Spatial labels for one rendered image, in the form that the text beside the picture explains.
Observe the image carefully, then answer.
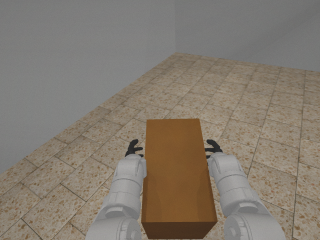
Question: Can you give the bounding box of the robot right upper arm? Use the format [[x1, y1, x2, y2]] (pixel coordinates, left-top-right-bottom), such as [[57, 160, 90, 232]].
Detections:
[[224, 212, 286, 240]]

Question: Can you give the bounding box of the robot right hand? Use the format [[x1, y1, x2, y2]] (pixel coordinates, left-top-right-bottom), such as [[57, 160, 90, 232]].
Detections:
[[204, 139, 223, 171]]

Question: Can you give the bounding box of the carton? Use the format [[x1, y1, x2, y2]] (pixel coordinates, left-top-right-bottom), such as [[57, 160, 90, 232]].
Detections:
[[141, 118, 218, 240]]

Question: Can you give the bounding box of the robot left upper arm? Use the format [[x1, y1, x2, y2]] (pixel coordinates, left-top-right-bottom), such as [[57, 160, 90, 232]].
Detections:
[[85, 215, 142, 240]]

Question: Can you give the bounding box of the left robot forearm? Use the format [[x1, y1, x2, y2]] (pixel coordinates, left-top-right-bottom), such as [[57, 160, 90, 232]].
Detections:
[[85, 153, 147, 240]]

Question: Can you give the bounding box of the robot left hand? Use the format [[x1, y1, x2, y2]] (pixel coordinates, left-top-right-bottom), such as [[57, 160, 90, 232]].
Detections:
[[125, 139, 144, 157]]

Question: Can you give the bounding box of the right robot forearm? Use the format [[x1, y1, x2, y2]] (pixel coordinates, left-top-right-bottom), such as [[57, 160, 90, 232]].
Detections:
[[207, 152, 286, 240]]

